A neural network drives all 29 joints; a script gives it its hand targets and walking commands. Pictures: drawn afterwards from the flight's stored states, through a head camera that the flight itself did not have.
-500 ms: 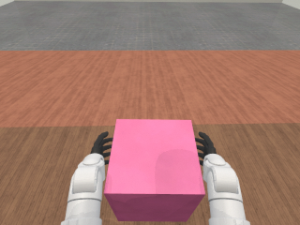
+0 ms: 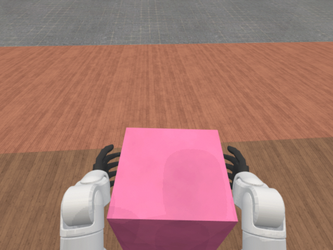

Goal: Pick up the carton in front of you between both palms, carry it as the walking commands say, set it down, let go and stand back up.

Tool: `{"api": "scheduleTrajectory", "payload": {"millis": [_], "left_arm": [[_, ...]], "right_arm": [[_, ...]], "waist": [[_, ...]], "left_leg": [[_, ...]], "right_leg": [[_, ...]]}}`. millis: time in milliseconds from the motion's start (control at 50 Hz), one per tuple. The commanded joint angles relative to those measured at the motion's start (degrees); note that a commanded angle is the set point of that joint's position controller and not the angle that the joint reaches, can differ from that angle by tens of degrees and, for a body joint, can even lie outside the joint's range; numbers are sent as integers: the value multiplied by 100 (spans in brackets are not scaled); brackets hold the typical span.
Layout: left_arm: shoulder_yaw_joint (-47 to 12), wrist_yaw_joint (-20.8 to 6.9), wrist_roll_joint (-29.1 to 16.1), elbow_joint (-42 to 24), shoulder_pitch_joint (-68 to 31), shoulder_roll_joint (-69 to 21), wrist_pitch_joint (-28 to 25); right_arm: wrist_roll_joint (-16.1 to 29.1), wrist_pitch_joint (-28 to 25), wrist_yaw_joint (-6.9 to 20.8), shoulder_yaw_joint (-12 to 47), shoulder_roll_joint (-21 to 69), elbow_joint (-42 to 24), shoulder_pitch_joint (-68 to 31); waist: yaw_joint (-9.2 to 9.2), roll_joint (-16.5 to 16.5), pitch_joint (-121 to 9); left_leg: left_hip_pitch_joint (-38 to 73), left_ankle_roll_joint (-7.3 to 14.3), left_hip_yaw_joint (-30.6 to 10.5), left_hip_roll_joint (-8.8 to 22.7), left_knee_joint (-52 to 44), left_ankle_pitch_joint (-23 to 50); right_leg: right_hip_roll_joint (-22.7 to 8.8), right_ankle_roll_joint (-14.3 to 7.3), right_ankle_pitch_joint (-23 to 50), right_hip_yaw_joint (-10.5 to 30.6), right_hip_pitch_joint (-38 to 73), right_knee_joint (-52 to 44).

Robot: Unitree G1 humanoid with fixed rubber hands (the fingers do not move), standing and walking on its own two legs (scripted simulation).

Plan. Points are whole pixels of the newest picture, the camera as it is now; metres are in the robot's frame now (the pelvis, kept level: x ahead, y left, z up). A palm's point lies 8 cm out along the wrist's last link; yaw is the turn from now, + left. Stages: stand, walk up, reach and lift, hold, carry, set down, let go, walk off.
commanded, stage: carry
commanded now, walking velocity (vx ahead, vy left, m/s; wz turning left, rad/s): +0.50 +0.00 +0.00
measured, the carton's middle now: (170, 195) +0.26 +0.00 +0.01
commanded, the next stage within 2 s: none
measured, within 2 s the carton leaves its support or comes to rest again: neither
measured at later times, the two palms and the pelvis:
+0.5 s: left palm (137, 95) +0.57 +0.11 +0.07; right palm (225, 93) +0.59 -0.19 +0.06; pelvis +0.32 -0.06 +0.01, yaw +3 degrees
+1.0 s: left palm (140, 41) +0.94 +0.14 +0.08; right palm (206, 43) +0.93 -0.16 +0.09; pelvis +0.66 +0.00 +0.01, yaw -1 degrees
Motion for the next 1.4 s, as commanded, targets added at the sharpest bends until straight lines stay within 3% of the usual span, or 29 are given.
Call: {"api": "scheduleTrajectory", "payload": {"millis": [0, 100, 180, 240, 260, 280, 300, 360, 440, 540, 640, 700, 720, 740, 760, 780, 840, 880, 980, 1100, 1140, 1180, 1200, 1220, 1240, 1260, 1300, 1340, 1380], "left_arm": [[-4120, -1442, -2342, -327, -3056, -4895, -8], [-3989, -1331, -2001, 50, -2640, -4991, -21], [-4028, -1350, -1996, -112, -2746, -5087, -82], [-4001, -1399, -1974, -85, -2479, -5125, -150], [-3995, -1417, -1932, -72, -2427, -5041, -173], [-3997, -1449, -1901, 111, -2471, -5031, -235], [-4059, -1461, -2004, 48, -2440, -5204, -281], [-4260, -1490, -2150, -248, -2756, -5640, -451], [-4407, -1576, -2268, -400, -2513, -5635, -575], [-4407, -1647, -2297, -523, -2246, -5284, -585], [-4227, -1529, -2165, -721, -2108, -4806, -374], [-4137, -1466, -2097, -731, -2165, -4567, -209], [-4120, -1452, -2083, -743, -2230, -4498, -155], [-4102, -1448, -2060, -760, -2335, -4404, -101], [-4155, -1434, -2108, -882, -2492, -4435, -30], [-4165, -1443, -2097, -788, -2571, -4485, -30], [-4251, -1469, -2173, -616, -2776, -5034, -164], [-4280, -1444, -2158, -512, -2864, -5173, -257], [-4344, -1284, -2042, -225, -3269, -4890, -398], [-4040, -1126, -2146, 501, -4589, -4156, -292], [-3801, -1113, -2214, 871, -5058, -4087, -254], [-3496, -1113, -2260, 1358, -5276, -4098, -238], [-3365, -1118, -2285, 1609, -5326, -4135, -234], [-3221, -1119, -2273, 1765, -5478, -4031, -232], [-3196, -1141, -2328, 1955, -5739, -4204, -262], [-3183, -1179, -2479, 2014, -5994, -4492, -293], [-3365, -1251, -2799, 1774, -6758, -5131, -422], [-3441, -1268, -2987, 1492, -7365, -5526, -509], [-3424, -1256, -3044, 1408, -7464, -5706, -545]], "right_arm": [[2377, 86, 1376, 3910, 4977, -523, -3001], [2435, 138, 1521, 3910, 4967, -185, -2770], [2358, 60, 1571, 3909, 5053, -208, -2715], [2278, 11, 1575, 3950, 5059, -307, -2566], [2274, 5, 1582, 3980, 4988, -363, -2629], [2300, 20, 1574, 4049, 4999, -492, -2789], [2272, -24, 1587, 4089, 5001, -413, -2810], [2343, -233, 1608, 4174, 5449, -416, -2849], [2133, -468, 1511, 4198, 5613, -281, -2274], [2005, -510, 1408, 4212, 5416, -477, -2029], [2162, -244, 1414, 4161, 4939, -847, -2142], [2209, -74, 1446, 4035, 4714, -792, -2127], [2196, -31, 1460, 3959, 4632, -711, -2104], [2171, 11, 1475, 3896, 4553, -674, -2102], [2150, -13, 1507, 3847, 4554, -493, -2180], [2240, -9, 1517, 3861, 4733, -470, -2152], [2361, -97, 1530, 4021, 5192, -617, -2606], [2449, -161, 1541, 4131, 5265, -665, -2864], [2512, -243, 1558, 4162, 4803, -440, -3267], [2418, -206, 1333, 3794, 4038, 508, -4474], [2428, -173, 1263, 3607, 4039, 890, -4975], [2474, -137, 1205, 3494, 4198, 1218, -5459], [2471, -110, 1183, 3429, 4269, 1407, -5595], [2505, -90, 1167, 3378, 4398, 1603, -5704], [2558, -99, 1149, 3279, 4547, 1624, -6001], [2585, -125, 1124, 3212, 4734, 1728, -6300], [2672, -231, 1105, 3197, 5257, 1758, -6775], [2669, -331, 1052, 3160, 5552, 1725, -6972], [2600, -389, 973, 3113, 5657, 1722, -6928]], "waist": [[-75, 487, -901], [-93, 785, -635], [-105, 1018, -446], [98, 599, -1157], [219, -208, -1585], [185, -1719, -1837], [157, -1456, -1735], [124, -159, -1558], [112, -532, -1458], [124, -680, -834], [143, -833, -303], [20, -769, -626], [-72, -525, -967], [-192, 172, -1327], [-171, 1728, -1776], [-140, 1639, -1619], [-113, 225, -1471], [-63, 403, -1491], [-114, 750, -1065], [-240, 894, -545], [-172, 909, -500], [186, 652, -980], [422, 102, -1496], [396, -1145, -1896], [486, -2269, -2152], [399, -1809, -2161], [398, -389, -2020], [299, -387, -2111], [292, -515, -2219]], "left_leg": [[1701, 531, -1855, 1753, -1588, 55], [1866, 392, -898, 1343, -1288, 1626], [1761, 212, -562, 1304, -984, 2070], [932, -160, 119, 910, 1184, 2875], [-199, -388, 11, 709, 2652, 1501], [-1977, -605, -260, -120, 4298, -944], [-2514, -379, -1020, 79, 5100, -1306], [-2350, -144, -1322, 730, 4683, -537], [-2077, -228, -918, 581, 3438, -97], [-2307, -317, -443, 420, 1805, 636], [-1790, -146, -42, 217, 748, 1182], [-284, -57, 397, -185, 299, 1046], [910, -32, 394, -251, 313, 656], [2010, 161, -1174, 830, -29, -247], [3269, 1043, -3864, 2286, -666, -826], [3120, 1162, -4229, 2367, -1090, 190], [2305, 746, -2473, 1985, -687, 1854], [1884, 502, -1847, 1749, -875, 1426], [1805, 603, -1050, 1447, -1049, 1297], [1586, 515, -648, 1240, -721, 1698], [1625, 408, -585, 1277, -411, 1969], [1349, 144, -134, 968, 987, 2914], [733, -15, -33, 687, 2346, 2381], [-512, -243, -163, 200, 3920, 710], [-2083, -293, -755, -566, 5278, -1520], [-2501, -60, -1362, -207, 5941, -1531], [-2671, 84, -1482, 157, 5686, -1007], [-2432, 50, -1438, 277, 4964, -620], [-2468, 13, -1329, 219, 4543, -573]], "right_leg": [[-285, 111, 556, 64, -1179, -629], [18, 165, 1278, -517, -849, -2271], [151, -3, 1742, -814, -104, -2922], [479, -95, 1293, -1180, 2427, -3283], [-631, -322, 181, 487, 3584, -3754], [-2129, -1133, -156, 3205, 4688, -4507], [-2157, -1255, 618, 3351, 4484, -4661], [-1724, -809, 2149, 1714, 3545, -4467], [-1353, -645, 2181, 673, 3299, -4742], [-1046, -627, 2805, -2, 3431, -4792], [-938, -468, 3470, -397, 3389, -4686], [-752, -200, 4605, -896, 3219, -3351], [-546, -77, 4314, -1001, 2609, -2385], [-349, 83, 2740, -891, 1521, -1046], [413, 317, 526, -589, -303, 697], [427, 183, -587, 139, -967, 1572], [-251, -90, 75, 533, -1026, 1393], [-242, -70, 429, 362, -712, 692], [-136, 70, 935, -128, -1028, -870], [112, -172, 1735, -514, -633, -2290], [177, -305, 1708, -531, -325, -2506], [579, -370, 1454, -894, 1156, -2863], [450, -323, 1079, -622, 2409, -2870], [-997, -647, 183, 1856, 3280, -3497], [-1724, -1318, 552, 3823, 4253, -4186], [-1721, -1381, 1266, 3383, 4258, -3928], [-1398, -1168, 2653, 2311, 3692, -3425], [-1227, -946, 2856, 1717, 3419, -3484], [-1151, -978, 3224, 1441, 3515, -3464]]}}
